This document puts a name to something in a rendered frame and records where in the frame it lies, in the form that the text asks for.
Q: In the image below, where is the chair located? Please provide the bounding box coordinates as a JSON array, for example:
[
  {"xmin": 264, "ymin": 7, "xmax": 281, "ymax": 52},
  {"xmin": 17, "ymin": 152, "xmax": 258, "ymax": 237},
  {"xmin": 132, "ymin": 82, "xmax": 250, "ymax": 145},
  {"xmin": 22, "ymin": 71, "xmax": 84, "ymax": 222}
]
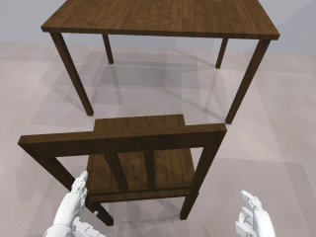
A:
[{"xmin": 17, "ymin": 114, "xmax": 227, "ymax": 226}]

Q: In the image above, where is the robot left hand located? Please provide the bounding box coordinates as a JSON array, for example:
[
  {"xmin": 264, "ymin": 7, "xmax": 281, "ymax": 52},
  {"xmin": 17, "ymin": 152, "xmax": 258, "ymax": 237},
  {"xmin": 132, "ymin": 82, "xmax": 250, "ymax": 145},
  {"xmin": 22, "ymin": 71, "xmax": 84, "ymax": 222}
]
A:
[{"xmin": 52, "ymin": 171, "xmax": 106, "ymax": 237}]

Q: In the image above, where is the left robot forearm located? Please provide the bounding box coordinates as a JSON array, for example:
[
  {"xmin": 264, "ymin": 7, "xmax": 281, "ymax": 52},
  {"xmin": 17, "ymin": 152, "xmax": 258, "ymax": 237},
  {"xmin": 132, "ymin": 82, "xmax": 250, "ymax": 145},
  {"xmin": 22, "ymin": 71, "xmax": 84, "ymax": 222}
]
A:
[{"xmin": 43, "ymin": 224, "xmax": 73, "ymax": 237}]

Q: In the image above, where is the robot right hand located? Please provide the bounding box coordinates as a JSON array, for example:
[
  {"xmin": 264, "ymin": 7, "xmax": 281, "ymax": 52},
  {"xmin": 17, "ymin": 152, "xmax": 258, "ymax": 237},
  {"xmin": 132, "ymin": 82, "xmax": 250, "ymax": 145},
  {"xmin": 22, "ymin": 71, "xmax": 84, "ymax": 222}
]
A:
[{"xmin": 235, "ymin": 190, "xmax": 277, "ymax": 237}]

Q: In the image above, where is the table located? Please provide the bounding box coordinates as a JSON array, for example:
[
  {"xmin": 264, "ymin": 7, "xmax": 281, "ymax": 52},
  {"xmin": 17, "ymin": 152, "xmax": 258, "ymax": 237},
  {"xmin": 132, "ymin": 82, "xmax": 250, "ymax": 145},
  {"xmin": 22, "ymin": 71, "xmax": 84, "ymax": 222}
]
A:
[{"xmin": 40, "ymin": 0, "xmax": 280, "ymax": 124}]

